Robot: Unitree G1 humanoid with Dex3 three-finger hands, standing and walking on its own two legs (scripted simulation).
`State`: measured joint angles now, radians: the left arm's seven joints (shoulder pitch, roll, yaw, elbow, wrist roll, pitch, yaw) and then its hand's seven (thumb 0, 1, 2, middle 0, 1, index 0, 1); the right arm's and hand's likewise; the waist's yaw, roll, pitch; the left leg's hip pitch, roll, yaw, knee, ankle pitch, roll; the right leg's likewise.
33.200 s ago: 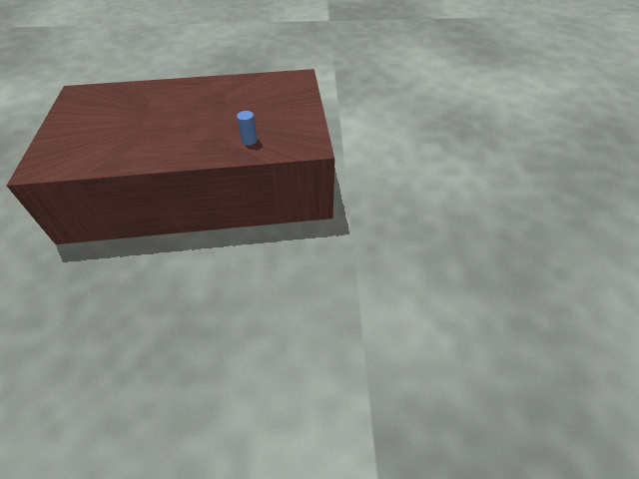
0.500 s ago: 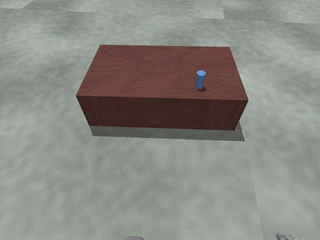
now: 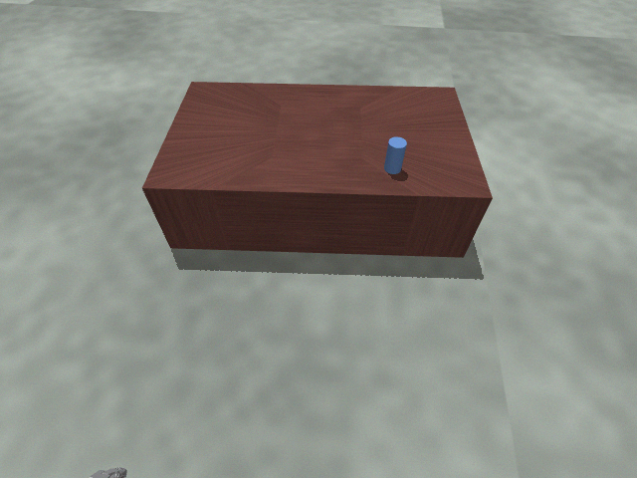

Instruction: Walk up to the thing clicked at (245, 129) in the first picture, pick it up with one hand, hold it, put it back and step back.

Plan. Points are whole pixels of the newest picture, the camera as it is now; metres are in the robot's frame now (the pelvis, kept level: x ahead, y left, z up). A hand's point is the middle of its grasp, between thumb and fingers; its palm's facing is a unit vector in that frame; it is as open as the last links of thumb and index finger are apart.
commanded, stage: step back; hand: right
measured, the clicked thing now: (395, 156) +1.13 -0.22 -0.38
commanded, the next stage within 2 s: stand in 0.24 s
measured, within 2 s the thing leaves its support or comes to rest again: neither
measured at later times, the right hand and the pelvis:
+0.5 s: hand out of the picture +0.09 -0.25 -0.14, palm faces +0.00 +0.95 -0.32, open 7.4 cm; pelvis -0.02 +0.00 +0.01, yaw -1 degrees
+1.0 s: hand out of the picture +0.01 -0.25 -0.14, palm faces +0.00 +0.94 -0.33, open 7.4 cm; pelvis -0.04 +0.01 +0.01, yaw -1 degrees
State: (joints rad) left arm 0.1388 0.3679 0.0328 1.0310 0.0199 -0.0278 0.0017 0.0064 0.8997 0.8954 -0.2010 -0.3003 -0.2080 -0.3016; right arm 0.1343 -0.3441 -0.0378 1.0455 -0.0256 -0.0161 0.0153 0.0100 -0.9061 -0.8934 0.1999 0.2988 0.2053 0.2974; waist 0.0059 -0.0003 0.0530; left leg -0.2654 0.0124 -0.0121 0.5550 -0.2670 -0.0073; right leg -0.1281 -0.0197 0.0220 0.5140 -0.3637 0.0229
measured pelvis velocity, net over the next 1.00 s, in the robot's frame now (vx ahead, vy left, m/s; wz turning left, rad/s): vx -0.04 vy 0.01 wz -0.01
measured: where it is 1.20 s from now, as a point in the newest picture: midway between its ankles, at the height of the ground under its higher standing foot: outside the picture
